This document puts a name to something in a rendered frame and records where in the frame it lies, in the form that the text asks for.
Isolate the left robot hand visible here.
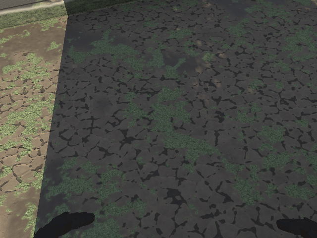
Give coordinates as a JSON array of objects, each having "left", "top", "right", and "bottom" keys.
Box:
[{"left": 34, "top": 211, "right": 95, "bottom": 238}]

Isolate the right robot hand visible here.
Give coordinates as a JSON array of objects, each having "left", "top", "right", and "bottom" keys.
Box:
[{"left": 276, "top": 217, "right": 317, "bottom": 238}]

